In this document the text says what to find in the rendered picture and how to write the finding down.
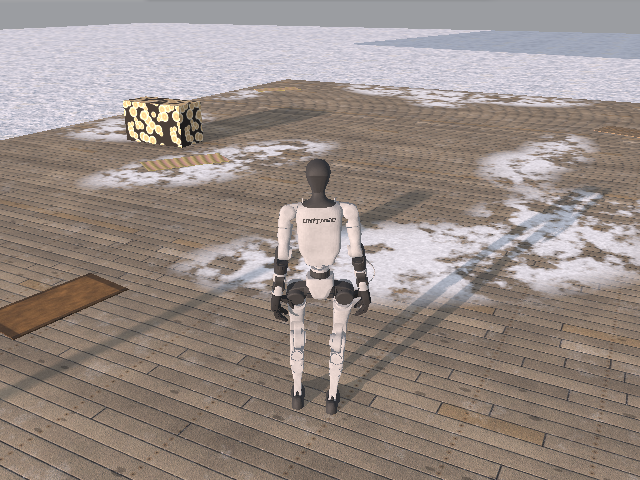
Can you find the robot right hand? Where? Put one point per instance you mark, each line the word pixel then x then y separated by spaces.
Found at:
pixel 364 301

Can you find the left robot forearm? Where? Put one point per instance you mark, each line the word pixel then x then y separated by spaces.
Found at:
pixel 279 276

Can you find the robot left upper arm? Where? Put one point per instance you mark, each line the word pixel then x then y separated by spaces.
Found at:
pixel 287 213

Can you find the robot left hand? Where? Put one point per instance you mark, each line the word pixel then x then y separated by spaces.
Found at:
pixel 276 306

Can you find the robot left foot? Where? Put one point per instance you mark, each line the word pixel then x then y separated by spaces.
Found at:
pixel 298 401

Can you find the robot right upper arm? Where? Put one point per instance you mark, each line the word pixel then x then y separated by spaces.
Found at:
pixel 350 212

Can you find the right robot forearm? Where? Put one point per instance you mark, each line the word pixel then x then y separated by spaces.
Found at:
pixel 360 271

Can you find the humanoid robot torso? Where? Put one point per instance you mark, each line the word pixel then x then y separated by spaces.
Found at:
pixel 319 240

